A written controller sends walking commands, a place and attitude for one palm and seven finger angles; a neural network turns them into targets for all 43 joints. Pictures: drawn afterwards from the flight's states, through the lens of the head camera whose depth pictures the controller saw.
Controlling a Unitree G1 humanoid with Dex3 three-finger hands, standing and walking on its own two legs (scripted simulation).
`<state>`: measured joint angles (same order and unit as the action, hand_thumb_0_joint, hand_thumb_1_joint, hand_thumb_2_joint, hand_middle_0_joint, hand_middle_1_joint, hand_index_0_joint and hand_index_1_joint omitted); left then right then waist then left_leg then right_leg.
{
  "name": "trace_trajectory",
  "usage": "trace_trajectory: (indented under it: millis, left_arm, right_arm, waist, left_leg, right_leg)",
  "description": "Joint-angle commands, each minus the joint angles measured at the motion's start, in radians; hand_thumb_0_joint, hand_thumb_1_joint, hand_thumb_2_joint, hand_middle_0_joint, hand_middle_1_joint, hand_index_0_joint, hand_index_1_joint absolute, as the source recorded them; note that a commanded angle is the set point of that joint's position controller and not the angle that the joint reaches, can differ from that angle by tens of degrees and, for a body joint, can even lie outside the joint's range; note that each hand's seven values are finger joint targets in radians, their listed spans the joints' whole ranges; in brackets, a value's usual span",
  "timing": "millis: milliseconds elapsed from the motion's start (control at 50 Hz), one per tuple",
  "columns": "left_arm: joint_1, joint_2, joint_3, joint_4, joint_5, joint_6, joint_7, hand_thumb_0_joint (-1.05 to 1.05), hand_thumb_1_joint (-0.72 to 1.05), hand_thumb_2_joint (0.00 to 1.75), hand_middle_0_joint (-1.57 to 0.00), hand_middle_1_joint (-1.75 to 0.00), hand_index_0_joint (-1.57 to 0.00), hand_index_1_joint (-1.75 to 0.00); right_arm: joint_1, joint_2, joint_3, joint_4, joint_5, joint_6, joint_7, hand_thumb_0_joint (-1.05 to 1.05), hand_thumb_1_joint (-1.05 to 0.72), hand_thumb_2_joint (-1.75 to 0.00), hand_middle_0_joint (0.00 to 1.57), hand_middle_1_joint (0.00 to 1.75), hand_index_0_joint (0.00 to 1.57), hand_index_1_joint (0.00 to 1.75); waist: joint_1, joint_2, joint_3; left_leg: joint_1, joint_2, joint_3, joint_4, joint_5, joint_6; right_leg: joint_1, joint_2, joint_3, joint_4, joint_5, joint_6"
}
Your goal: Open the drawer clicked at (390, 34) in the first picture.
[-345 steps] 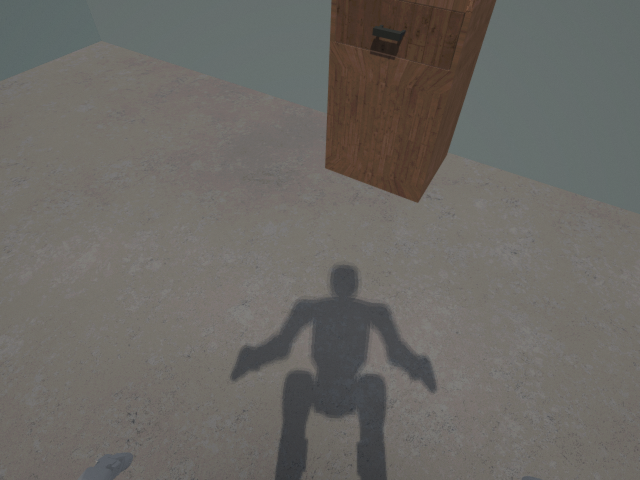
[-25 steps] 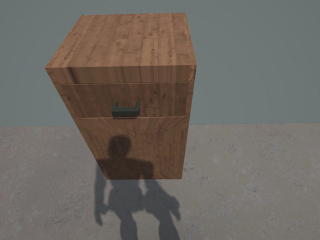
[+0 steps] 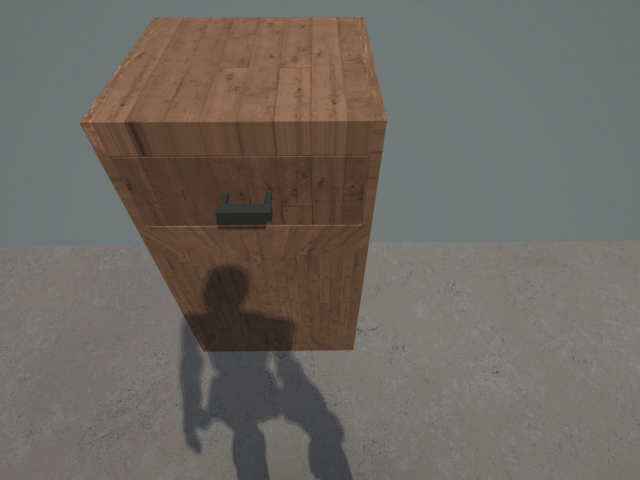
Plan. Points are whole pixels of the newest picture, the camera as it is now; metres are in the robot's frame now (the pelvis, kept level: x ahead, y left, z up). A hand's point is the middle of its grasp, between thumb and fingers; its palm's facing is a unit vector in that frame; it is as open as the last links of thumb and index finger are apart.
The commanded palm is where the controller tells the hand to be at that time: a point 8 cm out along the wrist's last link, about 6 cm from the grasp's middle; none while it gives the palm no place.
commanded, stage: look again from close up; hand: left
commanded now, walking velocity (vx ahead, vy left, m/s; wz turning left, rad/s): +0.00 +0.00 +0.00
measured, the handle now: (245, 205) +0.59 +0.17 -0.05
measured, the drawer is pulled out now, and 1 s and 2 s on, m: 0.00 0.00 0.00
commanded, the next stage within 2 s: shuffle to correct the standing spot in 0.44 s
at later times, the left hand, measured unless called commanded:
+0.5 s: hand out of the picture +0.02 +0.19 -0.18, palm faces +0.02 -0.98 -0.18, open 7.4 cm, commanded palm none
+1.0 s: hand out of the picture +0.04 +0.14 -0.18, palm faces +0.06 -0.98 -0.18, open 7.4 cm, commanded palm none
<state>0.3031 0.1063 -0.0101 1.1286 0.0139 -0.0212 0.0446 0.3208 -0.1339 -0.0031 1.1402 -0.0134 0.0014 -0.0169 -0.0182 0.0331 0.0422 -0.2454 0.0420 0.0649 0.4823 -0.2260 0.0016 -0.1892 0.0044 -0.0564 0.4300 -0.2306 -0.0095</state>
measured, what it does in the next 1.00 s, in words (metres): lifts its left foot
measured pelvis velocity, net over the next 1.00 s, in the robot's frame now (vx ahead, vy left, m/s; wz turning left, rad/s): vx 0.07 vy -0.03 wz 0.01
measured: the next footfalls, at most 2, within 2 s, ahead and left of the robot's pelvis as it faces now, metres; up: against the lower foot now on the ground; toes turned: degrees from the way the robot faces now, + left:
left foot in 1.16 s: +0.16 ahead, +0.07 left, +0.00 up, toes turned +1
right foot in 1.46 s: +0.09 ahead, -0.16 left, +0.00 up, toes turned -3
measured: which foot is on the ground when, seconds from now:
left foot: down 0.00-0.86, up 0.88-1.00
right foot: down 0.00-1.00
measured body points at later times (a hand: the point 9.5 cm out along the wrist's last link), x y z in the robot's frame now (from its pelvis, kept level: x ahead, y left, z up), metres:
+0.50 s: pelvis +0.02 +0.02 +0.00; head +0.03 +0.03 +0.45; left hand +0.02 +0.24 -0.16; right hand +0.03 -0.20 -0.16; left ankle +0.02 +0.11 -0.74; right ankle +0.00 -0.11 -0.74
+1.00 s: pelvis +0.07 -0.03 -0.01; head +0.10 -0.03 +0.44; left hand +0.04 +0.19 -0.16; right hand +0.06 -0.25 -0.17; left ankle +0.04 +0.09 -0.70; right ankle +0.01 -0.10 -0.74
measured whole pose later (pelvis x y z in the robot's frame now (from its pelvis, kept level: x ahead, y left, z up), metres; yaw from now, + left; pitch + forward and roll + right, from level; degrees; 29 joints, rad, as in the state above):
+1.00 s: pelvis +0.07 -0.03 -0.01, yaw +1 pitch +1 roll +0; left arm 0.35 0.12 0.02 1.07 0.03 -0.05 0.03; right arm 0.29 -0.16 -0.02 1.10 -0.02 0.01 -0.03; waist 0.01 0.00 0.03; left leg -0.40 0.03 0.06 0.91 -0.50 0.03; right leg -0.16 0.01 -0.12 0.49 -0.36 -0.06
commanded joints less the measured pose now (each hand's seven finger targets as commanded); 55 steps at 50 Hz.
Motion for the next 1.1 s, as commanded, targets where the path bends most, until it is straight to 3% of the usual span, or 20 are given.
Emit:
trace_trajectory:
  millis: [0, 80, 160, 300, 520, 560, 640, 700, 740, 780, 800, 820, 840, 860, 880, 920, 940, 980, 1040, 1080]
  left_arm:
    - [0.016, 0.152, 0.021, -0.072, 0.001, -0.028, 0.008, 0.0, 0.9, 0.9, -0.2, -0.3, -0.2, -0.3]
    - [0.047, 0.118, 0.014, -0.071, 0.0, -0.016, 0.0, 0.0, 0.9, 0.9, -0.2, -0.3, -0.2, -0.3]
    - [0.064, 0.104, 0.013, -0.065, -0.001, -0.011, -0.003, 0.0, 0.9, 0.9, -0.2, -0.3, -0.2, -0.3]
    - [0.061, 0.12, 0.016, -0.067, 0.001, -0.003, -0.003, 0.0, 0.9, 0.9, -0.2, -0.3, -0.2, -0.3]
    - [0.06, 0.131, 0.021, -0.055, 0.002, -0.002, -0.005, 0.0, 0.9, 0.9, -0.2, -0.3, -0.2, -0.3]
    - [0.068, 0.123, 0.022, -0.047, 0.005, 0.004, -0.009, 0.0, 0.9, 0.9, -0.2, -0.3, -0.2, -0.3]
    - [0.053, 0.114, 0.03, -0.07, 0.02, 0.019, -0.025, 0.0, 0.9, 0.9, -0.2, -0.3, -0.2, -0.3]
    - [0.039, 0.103, 0.037, -0.092, 0.025, 0.026, -0.037, 0.0, 0.9, 0.9, -0.2, -0.3, -0.2, -0.3]
    - [0.043, 0.096, 0.04, -0.096, 0.025, 0.027, -0.043, 0.0, 0.9, 0.9, -0.2, -0.3, -0.2, -0.3]
    - [0.102, 0.097, 0.045, -0.083, 0.024, 0.018, -0.046, 0.0, 0.9, 0.9, -0.2, -0.3, -0.2, -0.3]
    - [0.138, 0.11, 0.051, -0.072, 0.023, 0.013, -0.044, 0.0, 0.9, 0.9, -0.2, -0.3, -0.2, -0.3]
    - [0.184, 0.145, 0.058, -0.059, 0.022, 0.007, -0.039, 0.0, 0.9, 0.9, -0.2, -0.3, -0.2, -0.3]
    - [0.232, 0.195, 0.07, -0.043, 0.021, 0.003, -0.031, 0.0, 0.9, 0.9, -0.2, -0.3, -0.2, -0.3]
    - [0.271, 0.189, 0.069, -0.035, 0.018, -0.005, -0.024, 0.0, 0.9, 0.9, -0.2, -0.3, -0.2, -0.3]
    - [0.258, 0.161, 0.059, -0.034, 0.018, -0.011, -0.015, 0.0, 0.9, 0.9, -0.2, -0.3, -0.2, -0.3]
    - [0.195, 0.129, 0.043, -0.037, 0.014, -0.029, -0.007, 0.0, 0.9, 0.9, -0.2, -0.3, -0.2, -0.3]
    - [0.181, 0.135, 0.04, -0.045, 0.015, -0.035, -0.005, 0.0, 0.9, 0.9, -0.2, -0.3, -0.2, -0.3]
    - [0.16, 0.143, 0.038, -0.058, 0.015, -0.033, 0.0, 0.0, 0.9, 0.9, -0.2, -0.3, -0.2, -0.3]
    - [0.146, 0.169, 0.051, -0.078, 0.011, -0.018, 0.007, 0.0, 0.9, 0.9, -0.2, -0.3, -0.2, -0.3]
    - [0.133, 0.185, 0.062, -0.095, 0.01, -0.008, 0.01, 0.0, 0.9, 0.9, -0.2, -0.3, -0.2, -0.3]
  right_arm:
    - [0.09, -0.063, -0.005, -0.078, -0.01, -0.018, 0.012, 0.0, -0.9, -0.9, 0.2, 0.3, 0.2, 0.3]
    - [0.069, -0.085, -0.001, -0.101, -0.006, -0.029, 0.001, 0.0, -0.9, -0.9, 0.2, 0.3, 0.2, 0.3]
    - [0.059, -0.1, 0.001, -0.1, -0.003, -0.037, -0.004, 0.0, -0.9, -0.9, 0.2, 0.3, 0.2, 0.3]
    - [0.042, -0.116, 0.003, -0.085, -0.003, -0.038, -0.008, 0.0, -0.9, -0.9, 0.2, 0.3, 0.2, 0.3]
    - [0.019, -0.121, 0.001, -0.066, -0.001, -0.042, -0.014, 0.0, -0.9, -0.9, 0.2, 0.3, 0.2, 0.3]
    - [0.024, -0.124, -0.003, -0.06, -0.004, -0.038, -0.015, 0.0, -0.9, -0.9, 0.2, 0.3, 0.2, 0.3]
    - [0.044, -0.168, -0.03, -0.064, -0.011, -0.026, -0.02, 0.0, -0.9, -0.9, 0.2, 0.3, 0.2, 0.3]
    - [0.066, -0.186, -0.044, -0.073, -0.016, -0.023, -0.029, 0.0, -0.9, -0.9, 0.2, 0.3, 0.2, 0.3]
    - [0.062, -0.182, -0.047, -0.081, -0.019, -0.024, -0.029, 0.0, -0.9, -0.9, 0.2, 0.3, 0.2, 0.3]
    - [0.031, -0.165, -0.045, -0.091, -0.016, -0.025, -0.027, 0.0, -0.9, -0.9, 0.2, 0.3, 0.2, 0.3]
    - [0.018, -0.145, -0.042, -0.097, -0.014, -0.029, -0.026, 0.0, -0.9, -0.9, 0.2, 0.3, 0.2, 0.3]
    - [0.0, -0.111, -0.033, -0.109, -0.011, -0.035, -0.023, 0.0, -0.9, -0.9, 0.2, 0.3, 0.2, 0.3]
    - [-0.022, -0.07, -0.023, -0.131, -0.008, -0.036, -0.018, 0.0, -0.9, -0.9, 0.2, 0.3, 0.2, 0.3]
    - [-0.094, -0.076, -0.023, -0.153, -0.008, -0.031, -0.016, 0.0, -0.9, -0.9, 0.2, 0.3, 0.2, 0.3]
    - [-0.089, -0.071, -0.024, -0.154, -0.008, -0.026, -0.017, 0.0, -0.9, -0.9, 0.2, 0.3, 0.2, 0.3]
    - [-0.075, -0.033, -0.012, -0.123, -0.002, -0.03, -0.01, 0.0, -0.9, -0.9, 0.2, 0.3, 0.2, 0.3]
    - [-0.069, -0.025, -0.007, -0.117, 0.002, -0.027, -0.006, 0.0, -0.9, -0.9, 0.2, 0.3, 0.2, 0.3]
    - [-0.07, -0.017, -0.004, -0.108, 0.011, -0.021, -0.003, 0.0, -0.9, -0.9, 0.2, 0.3, 0.2, 0.3]
    - [-0.083, -0.039, -0.009, -0.128, 0.013, -0.008, -0.008, 0.0, -0.9, -0.9, 0.2, 0.3, 0.2, 0.3]
    - [-0.055, -0.056, -0.019, -0.129, 0.011, -0.006, -0.013, 0.0, -0.9, -0.9, 0.2, 0.3, 0.2, 0.3]
  waist:
    - [-0.031, -0.019, -0.008]
    - [0.001, 0.008, 0.031]
    - [0.015, -0.04, 0.034]
    - [0.02, -0.031, 0.044]
    - [0.019, -0.025, -0.011]
    - [0.016, -0.024, -0.007]
    - [0.002, 0.043, 0.058]
    - [-0.01, 0.086, 0.081]
    - [-0.004, 0.078, 0.076]
    - [0.029, 0.02, 0.038]
    - [0.046, -0.026, 0.013]
    - [0.065, -0.164, 0.001]
    - [0.078, -0.334, 0.003]
    - [0.114, -0.328, 0.027]
    - [0.086, -0.248, 0.038]
    - [0.049, -0.093, 0.021]
    - [0.044, -0.093, 0.002]
    - [0.039, -0.118, -0.021]
    - [0.039, -0.15, -0.047]
    - [0.018, -0.166, -0.067]
  left_leg:
    - [0.018, 0.032, -0.06, 0.016, -0.022, 0.012]
    - [-0.06, 0.063, -0.114, -0.078, -0.038, 0.04]
    - [-0.057, 0.071, -0.121, -0.102, 0.02, 0.049]
    - [-0.019, 0.072, -0.109, -0.115, 0.078, 0.05]
    - [0.056, 0.072, -0.088, -0.094, 0.193, 0.048]
    - [0.063, 0.086, -0.096, -0.112, 0.086, 0.056]
    - [0.053, 0.171, -0.195, -0.19, -0.109, 0.104]
    - [0.07, 0.24, -0.269, -0.21, -0.141, 0.154]
    - [0.024, 0.248, -0.267, -0.196, -0.137, 0.167]
    - [-0.042, 0.193, -0.182, -0.113, -0.091, 0.13]
    - [-0.12, 0.144, -0.115, -0.033, -0.084, 0.103]
    - [-0.222, 0.057, -0.014, 0.106, -0.121, 0.071]
    - [-0.338, -0.029, 0.077, 0.271, -0.274, 0.04]
    - [-0.381, -0.024, 0.022, 0.441, -0.398, 0.043]
    - [-0.389, -0.001, -0.019, 0.516, -0.365, 0.042]
    - [-0.344, 0.011, -0.031, 0.502, -0.297, 0.025]
    - [-0.311, 0.002, -0.016, 0.448, -0.276, 0.015]
    - [-0.237, -0.016, 0.013, 0.344, -0.215, 0.002]
    - [-0.171, -0.037, 0.017, 0.217, -0.125, -0.004]
    - [-0.096, -0.055, 0.034, 0.106, -0.029, -0.004]
  right_leg:
    - [-0.136, -0.135, 0.124, -0.086, -0.18, -0.061]
    - [-0.074, -0.088, 0.083, -0.01, -0.093, -0.044]
    - [-0.04, -0.086, 0.073, 0.011, -0.009, -0.032]
    - [-0.032, -0.096, 0.064, 0.006, 0.034, -0.017]
    - [-0.004, -0.106, 0.068, 0.001, 0.114, -0.013]
    - [-0.025, -0.092, 0.048, 0.016, 0.02, -0.014]
    - [-0.144, -0.044, -0.014, 0.112, -0.125, -0.016]
    - [-0.241, -0.028, -0.028, 0.202, -0.197, -0.019]
    - [-0.212, -0.035, -0.024, 0.209, -0.208, -0.026]
    - [-0.084, -0.047, -0.006, 0.077, -0.109, -0.033]
    - [0.015, -0.086, 0.047, 0.024, -0.091, -0.045]
    - [0.122, -0.162, 0.151, -0.036, -0.041, -0.076]
    - [0.189, -0.276, 0.287, -0.115, 0.047, -0.13]
    - [0.163, -0.341, 0.348, -0.149, 0.253, -0.18]
    - [0.162, -0.352, 0.32, -0.129, 0.429, -0.206]
    - [0.174, -0.308, 0.196, -0.051, 0.793, -0.194]
    - [0.186, -0.286, 0.147, -0.034, 0.895, -0.173]
    - [0.173, -0.262, 0.105, -0.018, 0.966, -0.158]
    - [0.167, -0.256, 0.104, 0.036, 0.953, -0.156]
    - [0.156, -0.248, 0.093, 0.107, 0.933, -0.138]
